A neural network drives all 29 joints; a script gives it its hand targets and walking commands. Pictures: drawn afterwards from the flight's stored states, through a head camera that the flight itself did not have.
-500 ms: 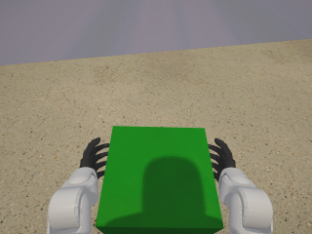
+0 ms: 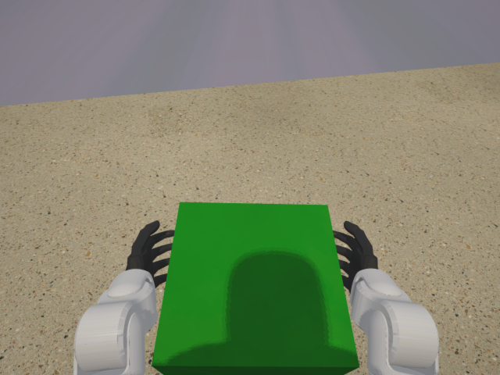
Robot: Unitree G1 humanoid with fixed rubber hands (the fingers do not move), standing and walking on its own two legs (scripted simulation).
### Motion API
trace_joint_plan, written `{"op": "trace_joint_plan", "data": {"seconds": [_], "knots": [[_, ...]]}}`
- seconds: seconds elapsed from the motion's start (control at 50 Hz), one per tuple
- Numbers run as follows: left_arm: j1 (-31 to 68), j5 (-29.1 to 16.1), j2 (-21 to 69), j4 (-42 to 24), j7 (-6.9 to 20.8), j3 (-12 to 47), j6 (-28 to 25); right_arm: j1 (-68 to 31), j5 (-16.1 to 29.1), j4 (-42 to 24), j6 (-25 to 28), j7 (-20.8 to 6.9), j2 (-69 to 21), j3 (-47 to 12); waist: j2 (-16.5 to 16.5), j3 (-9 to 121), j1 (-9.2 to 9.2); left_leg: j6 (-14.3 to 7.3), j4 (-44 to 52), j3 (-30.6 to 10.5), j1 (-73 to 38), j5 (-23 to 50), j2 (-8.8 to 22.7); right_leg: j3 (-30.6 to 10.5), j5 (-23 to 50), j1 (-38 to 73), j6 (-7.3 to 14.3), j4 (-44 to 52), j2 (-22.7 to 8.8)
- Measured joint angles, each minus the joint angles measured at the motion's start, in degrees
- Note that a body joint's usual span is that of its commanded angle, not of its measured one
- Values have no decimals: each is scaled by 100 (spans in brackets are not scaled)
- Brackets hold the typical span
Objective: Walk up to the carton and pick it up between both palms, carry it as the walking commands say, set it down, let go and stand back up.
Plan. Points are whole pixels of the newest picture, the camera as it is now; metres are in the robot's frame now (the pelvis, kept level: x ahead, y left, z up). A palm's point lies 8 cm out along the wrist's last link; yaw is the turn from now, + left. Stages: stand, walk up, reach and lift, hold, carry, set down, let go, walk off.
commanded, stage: carry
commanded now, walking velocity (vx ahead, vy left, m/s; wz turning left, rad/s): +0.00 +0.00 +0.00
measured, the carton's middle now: (250, 303) +0.23 +0.00 +0.02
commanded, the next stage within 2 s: none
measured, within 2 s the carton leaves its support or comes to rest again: neither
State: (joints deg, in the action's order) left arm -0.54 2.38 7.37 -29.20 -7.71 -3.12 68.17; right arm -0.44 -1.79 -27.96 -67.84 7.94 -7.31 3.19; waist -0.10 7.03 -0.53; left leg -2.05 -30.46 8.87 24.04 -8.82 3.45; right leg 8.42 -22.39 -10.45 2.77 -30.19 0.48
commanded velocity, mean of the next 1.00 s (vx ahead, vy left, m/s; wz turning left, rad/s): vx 0.00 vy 0.00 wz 0.00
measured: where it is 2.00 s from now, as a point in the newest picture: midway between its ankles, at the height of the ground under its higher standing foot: outside the picture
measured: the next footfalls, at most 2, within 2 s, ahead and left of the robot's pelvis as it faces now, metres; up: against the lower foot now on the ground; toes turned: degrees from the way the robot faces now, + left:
none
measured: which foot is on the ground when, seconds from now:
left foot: down 0.00-1.00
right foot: down 0.00-1.00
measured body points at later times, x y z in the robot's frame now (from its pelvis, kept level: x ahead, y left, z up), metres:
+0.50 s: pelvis +0.00 -0.01 +0.00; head -0.02 +0.00 +0.45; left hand +0.25 +0.15 +0.09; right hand +0.25 -0.16 +0.09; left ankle +0.08 +0.10 -0.73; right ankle -0.07 -0.08 -0.73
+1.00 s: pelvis +0.01 -0.01 +0.00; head -0.01 -0.01 +0.45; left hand +0.25 +0.14 +0.09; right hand +0.25 -0.16 +0.09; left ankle +0.08 +0.11 -0.73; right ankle -0.07 -0.08 -0.73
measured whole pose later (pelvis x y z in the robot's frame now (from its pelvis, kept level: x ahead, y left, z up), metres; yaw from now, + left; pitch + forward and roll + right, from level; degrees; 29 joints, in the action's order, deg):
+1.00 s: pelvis +0.01 -0.01 +0.00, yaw +0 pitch +3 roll +0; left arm -1.4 2.0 7.4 -30.9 -8.0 -2.9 68.3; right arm 0.1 -1.1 -29.4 -68.0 8.3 -7.3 3.0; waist 0.2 6.6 -0.7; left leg -1.1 -30.5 7.7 24.0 -9.1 3.5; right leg 8.7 -22.8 -10.1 3.3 -29.9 0.8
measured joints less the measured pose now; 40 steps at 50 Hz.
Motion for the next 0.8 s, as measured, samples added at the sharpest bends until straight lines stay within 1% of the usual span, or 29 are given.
{"op": "trace_joint_plan", "data": {"seconds": [0.8], "knots": [[-77, -35, 5, -165, -27, 16, 23, 54, 61, -138, -21, 32, -2, -19, 25, -36, -18, 83, -3, -100, 0, -20, 11, 29, -34, 28, 51, 28, 32]]}}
